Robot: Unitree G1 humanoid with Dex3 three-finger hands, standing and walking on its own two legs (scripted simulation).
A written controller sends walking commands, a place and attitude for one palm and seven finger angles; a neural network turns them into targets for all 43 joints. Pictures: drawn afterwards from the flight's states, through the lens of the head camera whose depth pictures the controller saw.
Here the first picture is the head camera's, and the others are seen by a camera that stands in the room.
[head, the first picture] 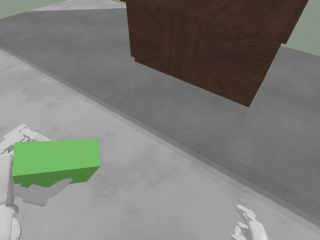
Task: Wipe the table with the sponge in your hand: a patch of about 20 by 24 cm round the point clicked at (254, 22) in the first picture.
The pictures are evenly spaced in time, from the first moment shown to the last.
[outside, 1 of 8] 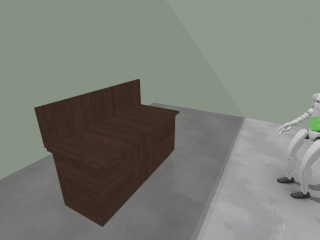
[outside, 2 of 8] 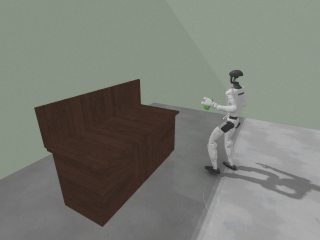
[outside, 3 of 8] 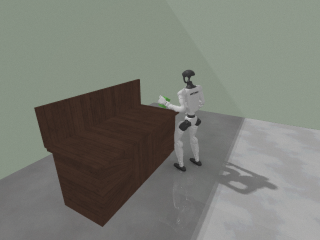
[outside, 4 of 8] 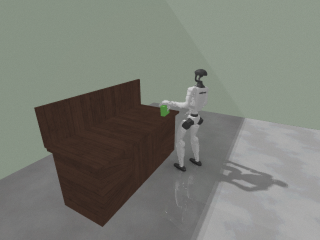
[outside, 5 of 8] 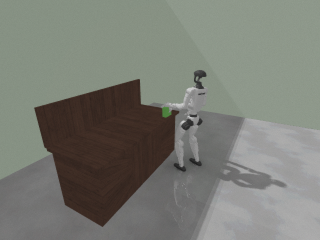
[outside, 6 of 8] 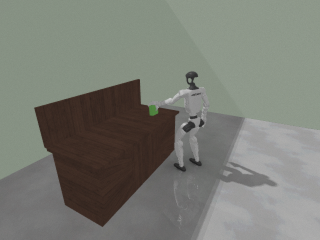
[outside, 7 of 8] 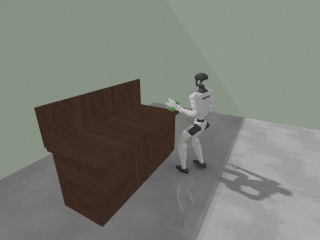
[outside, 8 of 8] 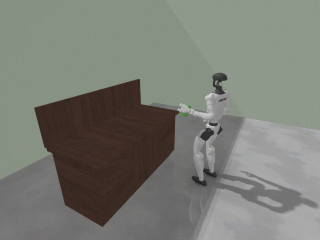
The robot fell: no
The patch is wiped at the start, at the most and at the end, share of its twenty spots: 0.00 1.00 1.00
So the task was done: yes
